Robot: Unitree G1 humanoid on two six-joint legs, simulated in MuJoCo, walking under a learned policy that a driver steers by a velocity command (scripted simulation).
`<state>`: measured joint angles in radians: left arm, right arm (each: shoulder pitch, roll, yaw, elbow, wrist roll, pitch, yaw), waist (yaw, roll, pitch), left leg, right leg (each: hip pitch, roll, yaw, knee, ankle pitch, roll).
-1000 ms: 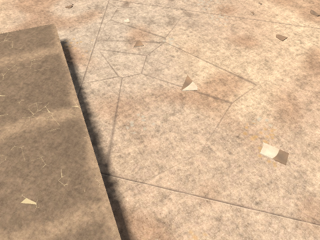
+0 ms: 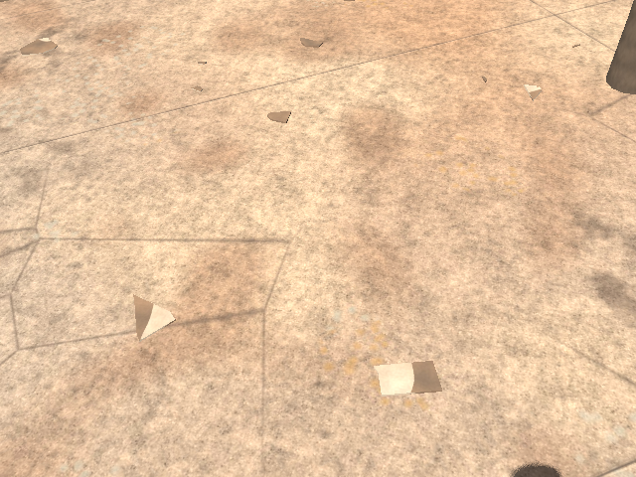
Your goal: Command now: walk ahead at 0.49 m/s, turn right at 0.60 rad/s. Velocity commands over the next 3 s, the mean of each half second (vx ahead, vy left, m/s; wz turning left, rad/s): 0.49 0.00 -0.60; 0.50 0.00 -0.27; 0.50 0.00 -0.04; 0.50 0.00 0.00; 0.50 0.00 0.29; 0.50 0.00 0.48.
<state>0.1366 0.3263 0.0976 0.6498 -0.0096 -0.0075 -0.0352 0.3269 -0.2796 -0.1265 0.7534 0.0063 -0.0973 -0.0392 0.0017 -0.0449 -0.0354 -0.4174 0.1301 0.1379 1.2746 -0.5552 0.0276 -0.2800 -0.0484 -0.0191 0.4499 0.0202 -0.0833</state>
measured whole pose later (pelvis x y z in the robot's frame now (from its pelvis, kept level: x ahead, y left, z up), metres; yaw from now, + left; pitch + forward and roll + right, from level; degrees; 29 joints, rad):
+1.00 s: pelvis +0.43 -0.14 -0.03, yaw -25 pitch +3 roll +1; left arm 0.11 0.24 0.04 0.66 -0.01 -0.07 -0.02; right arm 0.30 -0.29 -0.06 0.86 0.03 -0.08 0.01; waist -0.05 0.02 0.03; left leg -0.36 0.04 0.00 1.04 -0.44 0.03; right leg -0.38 0.01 -0.01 0.51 -0.18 -0.04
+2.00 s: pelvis +0.93 -0.35 -0.04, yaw -24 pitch +2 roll +0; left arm 0.01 0.25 0.04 0.70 0.00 -0.09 -0.04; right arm 0.37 -0.30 -0.05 0.94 0.01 -0.04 0.00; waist -0.08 0.01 0.03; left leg -0.03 0.00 0.01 0.58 -0.45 0.03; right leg -0.48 0.00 -0.04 0.52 -0.08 -0.06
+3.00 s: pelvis +1.47 -0.47 -0.04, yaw +1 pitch +2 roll +0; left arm 0.03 0.28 0.04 0.71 0.00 -0.12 -0.03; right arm 0.38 -0.29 -0.07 0.77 0.02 -0.04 -0.01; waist -0.08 -0.03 0.00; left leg -0.03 -0.10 -0.19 0.43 -0.42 0.06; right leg -0.47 0.00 0.03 0.45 0.00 -0.01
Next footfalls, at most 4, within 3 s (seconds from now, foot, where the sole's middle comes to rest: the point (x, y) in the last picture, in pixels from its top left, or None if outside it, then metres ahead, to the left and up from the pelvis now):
0.42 left None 0.39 0.05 -0.80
0.90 right None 0.48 -0.27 -0.80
1.42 left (422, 356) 0.85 -0.18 -0.80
1.98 right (540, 295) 1.02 -0.50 -0.80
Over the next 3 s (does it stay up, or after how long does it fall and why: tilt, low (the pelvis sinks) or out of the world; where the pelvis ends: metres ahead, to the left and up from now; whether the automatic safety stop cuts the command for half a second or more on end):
stays up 1.47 -0.47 -0.04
